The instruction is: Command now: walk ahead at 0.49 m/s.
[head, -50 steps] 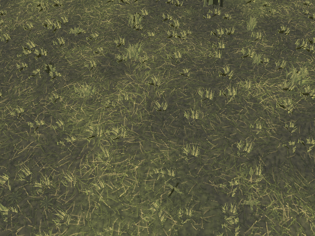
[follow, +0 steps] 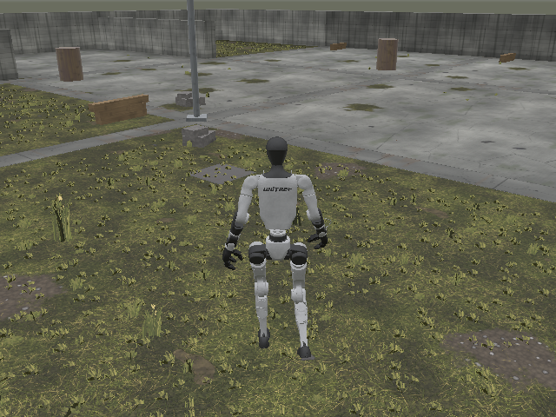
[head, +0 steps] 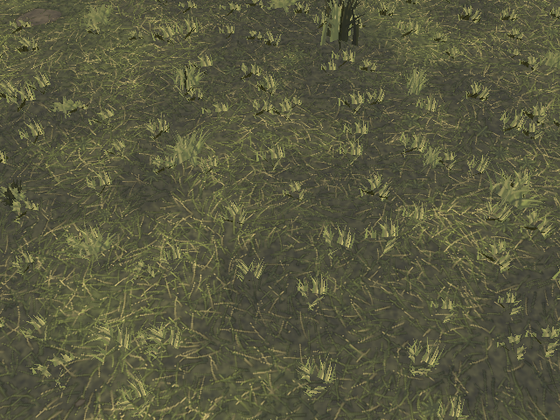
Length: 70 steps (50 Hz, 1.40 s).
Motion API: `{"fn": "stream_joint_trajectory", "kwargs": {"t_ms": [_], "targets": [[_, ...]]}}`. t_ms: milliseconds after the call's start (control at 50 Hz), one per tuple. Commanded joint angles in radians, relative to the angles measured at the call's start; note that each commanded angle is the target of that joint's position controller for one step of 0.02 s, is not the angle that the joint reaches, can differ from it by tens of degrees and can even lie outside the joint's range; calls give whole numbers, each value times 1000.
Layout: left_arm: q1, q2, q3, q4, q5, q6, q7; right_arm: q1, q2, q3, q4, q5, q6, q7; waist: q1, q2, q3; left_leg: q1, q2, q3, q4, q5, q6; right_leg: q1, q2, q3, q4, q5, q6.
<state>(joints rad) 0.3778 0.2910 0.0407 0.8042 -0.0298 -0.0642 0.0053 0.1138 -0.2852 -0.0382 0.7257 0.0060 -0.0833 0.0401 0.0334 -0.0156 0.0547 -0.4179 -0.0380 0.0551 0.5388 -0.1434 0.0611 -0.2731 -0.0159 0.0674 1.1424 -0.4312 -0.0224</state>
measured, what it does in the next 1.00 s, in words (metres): walks ahead, turning left: right foot, then left foot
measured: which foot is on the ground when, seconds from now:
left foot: down 0.00-0.42, up 0.44-0.90, down 0.92-1.00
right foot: up 0.00-0.40, down 0.42-0.94, up 0.96-1.00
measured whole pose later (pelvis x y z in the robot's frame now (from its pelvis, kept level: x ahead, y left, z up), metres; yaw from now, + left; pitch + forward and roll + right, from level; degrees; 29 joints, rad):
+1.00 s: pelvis +0.53 +0.06 -0.01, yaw +26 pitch +1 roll -1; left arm 0.26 0.31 0.07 0.83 -0.02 -0.07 0.00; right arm 0.12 -0.31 -0.07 0.64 0.03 -0.02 0.04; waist 0.03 0.00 0.09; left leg -0.48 -0.04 0.04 0.66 -0.19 0.09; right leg -0.20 -0.07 -0.06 1.07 -0.49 0.03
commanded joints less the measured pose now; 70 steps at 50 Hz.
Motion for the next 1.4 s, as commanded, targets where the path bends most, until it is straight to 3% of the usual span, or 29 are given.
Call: {"fn": "stream_joint_trajectory", "kwargs": {"t_ms": [20, 120, 220, 300, 360, 400, 420, 440, 460, 480, 520, 560, 640, 740, 840, 880, 920, 940, 960, 980, 1000, 1020, 1040, 1080, 1160, 1260, 1360, 1380, 1400], "targets": [[-40, 122, 33, -100, 10, -29, 2, 100, -120, -35, -21, -25, -11, -8, -42, 82, -101, 325, 281, -409, -323, -25, 180, -335, -114, 34, 59, 134, -5], [-97, 73, 23, -114, 27, 4, 9, 110, -126, -39, 19, -5, -33, -13, -20, 70, -25, 210, 251, -258, -429, 81, 206, -362, -145, 8, -116, 243, 41], [-292, 39, 7, -167, 30, -23, -7, 194, -160, -45, 53, 10, -14, -29, -86, 42, 14, 235, 194, -166, -425, 145, 159, -336, -98, -30, -461, 511, 54], [-406, 53, 9, -203, 17, -41, -32, 273, -181, -51, 83, 21, 10, -38, -120, 53, 23, 323, 232, -215, -357, 125, 150, -310, -54, -25, -600, 521, 54], [-376, 94, 24, -203, 17, -52, -39, 277, -193, -59, 90, 21, 27, -48, -80, 89, -3, 391, 266, -274, -269, 164, 119, -229, -34, -12, -659, 419, 26], [-190, 152, 56, -155, 20, -58, -29, 261, -171, -51, 86, 13, 33, -48, 23, 87, -118, 348, 198, -237, -52, 318, 75, 57, -16, -43, -702, 383, -24], [-19, 215, 75, -134, 38, -57, -18, 248, -107, -26, 54, -7, 31, -46, 96, 16, -283, 186, 131, -194, 230, 159, 35, 349, -170, 94, -647, 383, -87], [45, 294, 94, -111, 43, -42, -18, 399, 4, 6, 31, 5, 13, -43, 36, -265, -436, -198, -18, -103, 584, -378, -36, 708, -419, 517, -702, 225, -236], [57, 199, 74, -114, 37, -38, -20, 365, -86, -13, 43, 34, 6, -44, 72, -228, -431, -311, 18, -199, 723, -436, -39, 672, -416, 656, -814, 22, -236], [-6, 139, 55, -118, 34, -38, -17, 259, -160, -37, 20, 49, 7, -46, 79, -142, -271, -362, 63, -195, 756, -351, -34, 549, -377, 495, -838, 4, -189], [-122, 84, 36, -114, 38, -38, -17, 180, -144, -43, -4, 26, 18, -49, 27, -80, -120, -310, 130, -167, 691, -217, -42, 310, -302, 278, -889, 198, -160], [-171, 67, 35, -104, 44, -48, -16, 206, -105, -45, -3, 29, 42, -42, -20, -109, -73, -218, 162, -164, 639, -161, -49, 186, -259, 147, -951, 287, -149], [-176, 105, 54, -69, 39, -62, -11, 151, -62, -39, -40, 18, 70, -39, -35, -59, -16, -259, 177, -159, 517, -66, -71, 144, -268, -2, -1014, 419, -173], [-149, 152, 69, -43, 33, -47, 1, 9, -42, -27, -87, 16, 56, -6, 12, -30, 14, -226, 159, -89, 240, 156, -58, 184, -243, -169, -1023, 466, -144], [-97, 194, 86, -9, 5, -17, 2, -100, -62, -32, -150, 15, 60, 16, 31, -29, 45, -230, 130, -29, 113, 72, -7, 328, -284, -232, -957, 560, -112], [-107, 225, 95, -9, -6, -3, 5, -58, -94, -49, -156, 11, 67, 17, -13, -58, -6, -126, 70, 27, 103, -33, 33, 364, -283, -263, -825, 872, -92], [-126, 217, 90, -17, -13, 11, 7, 205, -177, -101, -90, 18, 75, 3, -163, -40, -152, 243, -27, 67, 34, -9, 97, 263, -227, -317, -462, 1020, -44], [-100, 157, 65, -36, 23, 5, 10, 355, -269, -135, -55, 25, 87, -19, -207, 100, -239, 542, 103, -163, 15, 7, 159, -2, -176, -320, -134, 627, 9], [-48, 43, 28, -103, 42, -21, 4, 271, -355, -138, -89, 29, 75, -19, -79, 332, -337, 786, 331, -775, -162, -251, 357, -412, 48, -180, 207, -148, 66], [-139, 137, 41, -108, 10, -57, -9, 279, -264, -108, -116, 22, 54, -7, -152, 172, -390, 789, 369, -873, -274, -335, 341, -507, 15, 28, 268, -146, 44], [-211, 161, 46, -133, -20, -73, -15, 262, -208, -91, -100, 12, 37, -4, -149, 125, -258, 696, 344, -731, -274, -273, 296, -561, -23, 16, 237, -61, 20], [-214, 145, 42, -128, -5, -80, -8, 210, -186, -83, -98, 13, 26, -2, -100, 40, -165, 546, 298, -609, -267, -142, 260, -520, -67, 15, 141, 21, 12], [-218, 146, 48, -112, 29, -76, 2, 149, -142, -70, -104, 12, 24, -6, -66, 14, -126, 437, 250, -504, -271, -30, 221, -450, -101, 15, 48, 78, 12], [-165, 153, 53, -100, 37, -52, 1, 84, -135, -64, -130, -10, 21, -17, -15, 70, -106, 301, 240, -421, -281, 324, 234, -341, -116, 9, -1, 112, 43], [-194, 87, 35, -101, 48, -22, 3, 113, -158, -67, -89, -5, 23, -44, -14, 50, -101, 214, 176, -225, -261, 669, 199, -293, -78, -44, -194, 249, 93], [-320, 65, 19, -122, 35, -30, -21, 168, -148, -58, -41, -1, 48, -65, -84, 91, -117, 243, 145, -184, -237, 525, 128, -189, -20, -53, -514, 558, 77], [-294, 111, 37, -114, 53, -41, -36, 151, -125, -46, -5, -3, 55, -61, -53, 102, -104, 352, 197, -278, -89, 492, 111, -152, -5, -35, -655, 455, 6], [-247, 114, 40, -98, 61, -47, -33, 139, -117, -42, -2, 0, 56, -61, -21, 87, -118, 343, 161, -266, -19, 496, 83, -61, -4, -45, -736, 582, -17], [-215, 156, 45, -98, 74, -51, -25, 162, -98, -35, -10, -16, 51, -60, -25, 28, -184, 291, 95, -241, 84, 397, 40, 96, -90, 33, -713, 957, -56]]}}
